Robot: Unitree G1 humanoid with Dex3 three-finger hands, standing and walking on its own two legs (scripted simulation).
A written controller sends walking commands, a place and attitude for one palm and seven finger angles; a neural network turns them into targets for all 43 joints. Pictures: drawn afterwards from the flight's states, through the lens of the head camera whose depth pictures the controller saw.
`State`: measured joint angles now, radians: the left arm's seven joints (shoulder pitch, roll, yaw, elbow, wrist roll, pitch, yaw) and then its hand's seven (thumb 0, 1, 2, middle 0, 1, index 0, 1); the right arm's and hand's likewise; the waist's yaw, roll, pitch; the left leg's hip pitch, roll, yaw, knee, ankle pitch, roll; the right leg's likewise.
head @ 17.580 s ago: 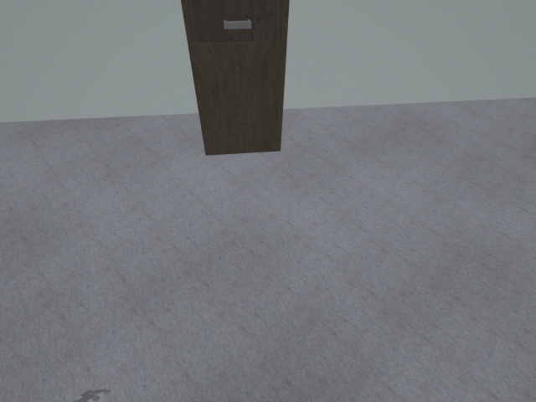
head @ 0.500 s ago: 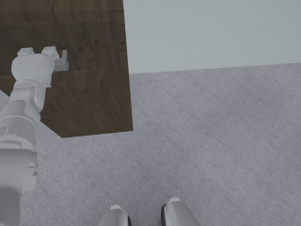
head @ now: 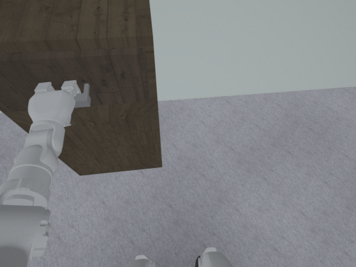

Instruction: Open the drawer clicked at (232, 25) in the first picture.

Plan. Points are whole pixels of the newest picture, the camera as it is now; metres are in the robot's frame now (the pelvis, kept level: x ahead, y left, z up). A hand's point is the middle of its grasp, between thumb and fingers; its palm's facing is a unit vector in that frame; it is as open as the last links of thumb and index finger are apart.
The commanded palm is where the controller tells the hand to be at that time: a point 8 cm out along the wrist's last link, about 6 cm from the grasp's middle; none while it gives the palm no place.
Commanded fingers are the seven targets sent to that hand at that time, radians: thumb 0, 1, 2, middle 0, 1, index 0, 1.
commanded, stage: pull the drawer open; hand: left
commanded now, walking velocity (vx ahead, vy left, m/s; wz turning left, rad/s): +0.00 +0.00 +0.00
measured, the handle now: (65, 95) +0.52 +0.27 +0.01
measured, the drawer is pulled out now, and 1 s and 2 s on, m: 0.02 0.13 0.30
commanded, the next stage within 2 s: open the thumb to release the handle in 1.90 s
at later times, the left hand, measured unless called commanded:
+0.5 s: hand (64, 124) +0.44 +0.26 +0.00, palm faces -0.09 -0.02 -1.00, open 6.1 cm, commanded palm +0.41 +0.25 +0.04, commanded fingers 0.00 0.90 0.90 -0.40 -1.35 -0.40 -1.35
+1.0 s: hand (59, 163) +0.35 +0.25 -0.01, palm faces -0.01 -0.06 -1.00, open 6.1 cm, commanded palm +0.30 +0.25 +0.04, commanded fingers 0.00 0.90 0.90 -0.40 -1.35 -0.40 -1.35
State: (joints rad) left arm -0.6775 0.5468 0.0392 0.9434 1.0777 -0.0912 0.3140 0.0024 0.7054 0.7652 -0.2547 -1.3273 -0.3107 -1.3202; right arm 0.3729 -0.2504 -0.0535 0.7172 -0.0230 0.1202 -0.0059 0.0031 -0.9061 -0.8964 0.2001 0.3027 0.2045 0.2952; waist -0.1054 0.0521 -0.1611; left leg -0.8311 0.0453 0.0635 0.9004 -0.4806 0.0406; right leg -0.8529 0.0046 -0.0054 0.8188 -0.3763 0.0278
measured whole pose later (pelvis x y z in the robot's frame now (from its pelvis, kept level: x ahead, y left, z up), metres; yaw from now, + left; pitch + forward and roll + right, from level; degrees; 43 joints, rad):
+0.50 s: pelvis -0.01 -0.02 +0.00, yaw +2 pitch +23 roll -2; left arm -0.75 0.53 0.02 1.03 1.11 -0.08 0.34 0.01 0.68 0.79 -0.29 -1.30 -0.35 -1.34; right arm 0.29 -0.25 -0.06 0.71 -0.03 0.11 -0.01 0.00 -0.91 -0.90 0.20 0.30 0.20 0.30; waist -0.09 0.04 -0.15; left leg -0.85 0.04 0.03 0.91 -0.46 0.02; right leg -0.87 0.00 -0.03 0.85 -0.38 0.01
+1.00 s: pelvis +0.01 +0.00 +0.01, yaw +0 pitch +17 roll -2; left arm -0.16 0.42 0.02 0.50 1.06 -0.05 0.42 0.02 0.70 0.80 -0.23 -1.34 -0.33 -1.29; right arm 0.23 -0.25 -0.07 0.67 -0.01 0.10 0.00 0.01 -0.91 -0.90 0.20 0.30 0.20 0.29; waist -0.04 0.04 -0.15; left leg -0.65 0.04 0.07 0.81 -0.46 0.03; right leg -0.69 0.00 0.01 0.76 -0.37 0.02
